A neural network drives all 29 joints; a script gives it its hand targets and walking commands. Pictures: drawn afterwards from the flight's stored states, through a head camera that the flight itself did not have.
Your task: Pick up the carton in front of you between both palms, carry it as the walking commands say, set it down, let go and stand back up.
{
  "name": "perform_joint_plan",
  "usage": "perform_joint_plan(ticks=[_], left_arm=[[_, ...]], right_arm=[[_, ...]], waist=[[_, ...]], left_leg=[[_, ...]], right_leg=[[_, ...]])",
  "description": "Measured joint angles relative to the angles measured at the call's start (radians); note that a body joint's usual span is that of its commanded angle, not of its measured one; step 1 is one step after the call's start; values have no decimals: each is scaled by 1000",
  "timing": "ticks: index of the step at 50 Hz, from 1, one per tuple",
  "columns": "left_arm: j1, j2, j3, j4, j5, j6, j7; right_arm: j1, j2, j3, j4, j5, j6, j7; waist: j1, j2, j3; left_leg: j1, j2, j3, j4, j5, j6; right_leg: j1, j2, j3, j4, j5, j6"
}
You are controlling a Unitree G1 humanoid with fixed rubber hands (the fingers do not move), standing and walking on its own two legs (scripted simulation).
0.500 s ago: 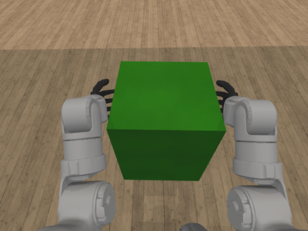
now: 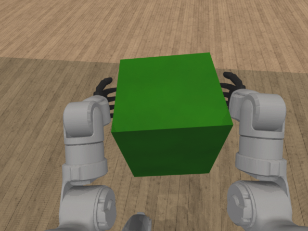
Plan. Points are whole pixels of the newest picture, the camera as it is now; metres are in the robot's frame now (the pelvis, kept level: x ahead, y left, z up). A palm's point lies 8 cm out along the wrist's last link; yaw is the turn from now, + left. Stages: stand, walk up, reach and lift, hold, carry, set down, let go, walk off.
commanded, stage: carry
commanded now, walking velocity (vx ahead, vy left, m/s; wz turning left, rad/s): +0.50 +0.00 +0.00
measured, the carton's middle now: (168, 121) +0.39 +0.02 +0.08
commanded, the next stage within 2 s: none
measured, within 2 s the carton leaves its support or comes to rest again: neither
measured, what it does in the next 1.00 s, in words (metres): climbs: left foot, then right foot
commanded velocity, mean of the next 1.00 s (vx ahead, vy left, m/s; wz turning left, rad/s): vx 0.50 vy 0.00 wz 0.00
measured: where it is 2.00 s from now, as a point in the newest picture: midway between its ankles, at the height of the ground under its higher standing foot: (170, 98)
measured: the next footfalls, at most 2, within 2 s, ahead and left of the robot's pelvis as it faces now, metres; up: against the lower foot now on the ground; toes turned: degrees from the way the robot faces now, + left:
left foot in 0.18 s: +0.31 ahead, +0.12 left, +0.02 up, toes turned +6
right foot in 0.62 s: +0.55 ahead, -0.08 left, +0.04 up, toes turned -7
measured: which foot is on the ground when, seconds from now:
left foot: up 0.00-0.16, down 0.18-0.64, up 0.66-1.00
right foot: down 0.00-0.20, up 0.22-0.60, down 0.62-1.00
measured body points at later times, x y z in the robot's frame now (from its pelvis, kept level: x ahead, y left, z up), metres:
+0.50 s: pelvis +0.30 +0.04 +0.02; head +0.34 +0.05 +0.47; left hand +0.70 +0.17 +0.18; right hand +0.68 -0.13 +0.18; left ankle +0.26 +0.12 -0.71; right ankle +0.40 -0.09 -0.64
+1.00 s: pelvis +0.60 +0.02 +0.04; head +0.63 +0.02 +0.49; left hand +0.98 +0.19 +0.21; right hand +1.00 -0.12 +0.21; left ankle +0.74 +0.14 -0.65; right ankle +0.51 -0.07 -0.69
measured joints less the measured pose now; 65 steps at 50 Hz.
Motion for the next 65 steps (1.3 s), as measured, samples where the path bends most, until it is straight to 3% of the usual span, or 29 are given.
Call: perform_joint_plan(ticks=[4, 8, 10, 13, 16, 23, 27, 30, 32, 36, 38, 43, 49, 51, 53, 54, 56, 58, 61, 65], left_arm=[[-23, -5, 14, 5, 5, 0, 0], [-38, 3, 14, 78, 16, 1, -5], [-36, 23, 15, 115, 15, -1, -11], [-18, 39, 21, 146, 13, -3, -20], [-15, 29, 18, 129, 26, 13, -20], [-27, 9, 27, -1, 41, 29, -20], [-34, 10, 35, 0, 42, 33, -20], [-43, 16, 36, 62, 40, 27, -20], [-53, 11, 24, 123, 45, 8, -20], [-19, -1, -14, 163, 47, -12, -21], [7, 5, -26, 132, 28, -6, -18], [10, 4, -12, 34, 3, 2, 2], [-26, -3, 8, 39, 11, 4, 3], [-34, 1, 8, 75, 14, 6, 2], [-38, 17, 11, 114, 15, 7, -3], [-36, 29, 13, 131, 14, 2, -8], [-22, 42, 18, 156, 12, -3, -17], [-17, 40, 17, 160, 17, 6, -17], [-19, 29, 12, 122, 29, 20, -17], [-28, 16, 16, 39, 37, 28, -15]], right_arm=[[-7, 2, -9, -11, -3, 2, 0], [-15, -6, -9, 63, -3, -4, 1], [-22, -1, 4, 122, -7, -25, 2], [1, 11, 36, 163, -12, -44, 2], [43, 4, 55, 123, 13, -37, -1], [37, 7, 34, -1, 40, -31, -16], [17, 11, 25, 13, 34, -27, -16], [7, 6, 23, 66, 24, -23, -12], [7, -13, 20, 103, 23, -24, -5], [24, -31, 12, 141, 27, -23, 2], [21, -24, 14, 131, 18, -14, 2], [5, -10, 12, 44, 6, -1, 1], [-9, -9, -5, 26, 3, 3, 1], [-14, -12, -8, 64, 3, 0, 2], [-27, -9, 0, 124, -1, -14, 2], [-28, -2, 10, 150, -5, -29, 2], [-12, 9, 31, 181, -13, -45, 2], [20, 8, 49, 168, -2, -42, 2], [51, 2, 56, 108, 24, -33, -4], [45, 5, 40, 27, 37, -28, -19]], waist=[[-7, -2, -29], [-35, -19, -71], [-65, -37, -78], [-115, -31, -62], [-139, -27, -33], [-150, -27, -7], [-142, -21, -43], [-122, -3, -77], [-96, 17, -86], [-37, 10, -67], [-23, 8, -49], [-7, 6, -17], [-17, -2, -54], [-30, -14, -75], [-56, -30, -88], [-72, -42, -86], [-106, -36, -76], [-126, -30, -58], [-141, -29, -27], [-146, -30, -7]], left_leg=[[-16, 20, 21, -250, 93, -5], [97, -16, 89, -515, 149, 19], [155, -38, 122, -539, 180, 31], [200, -43, 120, -499, 96, 38], [271, -45, 111, -558, 78, 31], [418, -46, 98, -664, 22, 27], [511, -40, 87, -704, -36, 3], [573, -16, 76, -675, -111, -22], [551, 15, 61, -508, -137, -28], [313, -36, -18, 45, -88, -7], [202, -38, -14, 128, -48, 3], [7, 0, -2, 36, -2, -2], [3, 24, 34, -341, 118, -3], [65, 1, 70, -470, 136, 10], [152, -29, 114, -564, 174, 29], [158, -37, 126, -529, 162, 33], [183, -40, 125, -492, 108, 38], [229, -39, 117, -518, 84, 36], [300, -40, 111, -582, 74, 32], [381, -43, 104, -643, 45, 31]], right_leg=[[92, -6, 11, -42, -55, 22], [180, -35, 24, -13, -152, 57], [152, -68, 39, 166, -176, 66], [-28, -23, 118, 618, -135, 55], [-200, -12, 118, 793, -80, 40], [-426, -60, 94, 605, -18, 59], [-407, -65, 65, 357, 68, 55], [-306, -29, 7, 154, 102, 28], [-242, -7, -27, 117, 157, 0], [-174, 2, -19, 140, 48, -11], [-125, 2, -12, 96, 42, -1], [-18, 0, 0, 17, 6, 3], [119, -13, 15, -40, -79, 38], [165, -31, 22, -29, -130, 58], [172, -61, 32, 87, -193, 70], [134, -76, 53, 214, -173, 72], [14, -44, 113, 523, -143, 65], [-111, -20, 126, 734, -112, 50], [-263, -25, 115, 788, -60, 43], [-402, -53, 103, 694, -31, 56]])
